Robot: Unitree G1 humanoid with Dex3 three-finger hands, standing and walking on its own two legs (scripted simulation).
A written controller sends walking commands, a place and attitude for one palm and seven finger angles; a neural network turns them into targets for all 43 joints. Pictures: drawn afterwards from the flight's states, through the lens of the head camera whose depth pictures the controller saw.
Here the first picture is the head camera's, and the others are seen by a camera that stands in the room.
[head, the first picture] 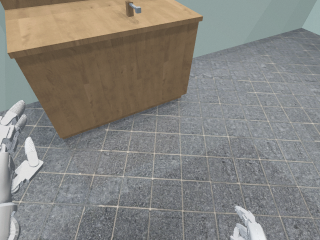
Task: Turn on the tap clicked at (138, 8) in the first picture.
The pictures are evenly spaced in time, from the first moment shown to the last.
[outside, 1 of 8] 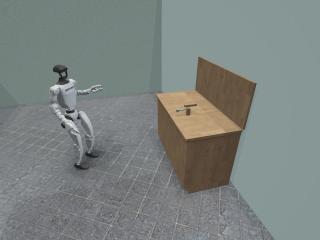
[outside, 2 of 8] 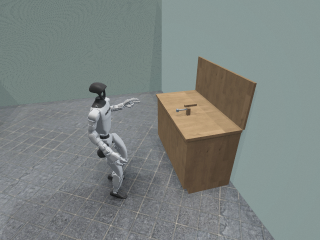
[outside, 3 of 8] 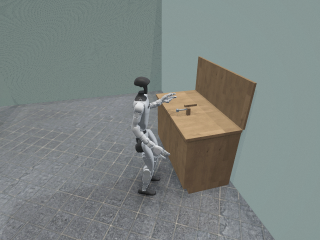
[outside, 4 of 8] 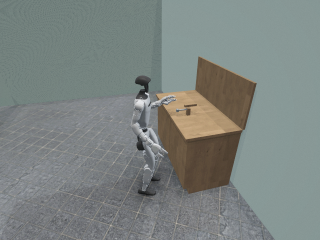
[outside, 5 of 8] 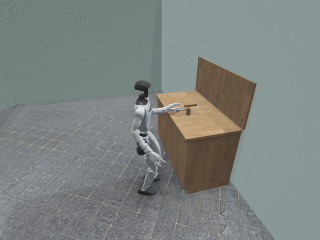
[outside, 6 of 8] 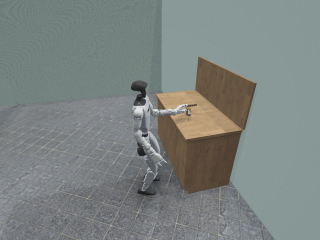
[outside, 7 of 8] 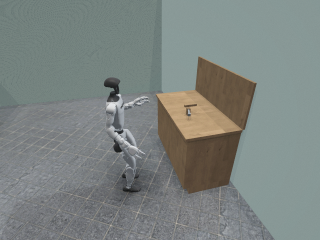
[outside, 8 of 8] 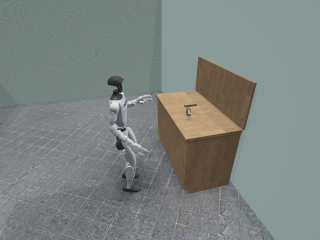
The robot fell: no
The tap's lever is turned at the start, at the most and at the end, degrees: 0 71 71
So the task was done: yes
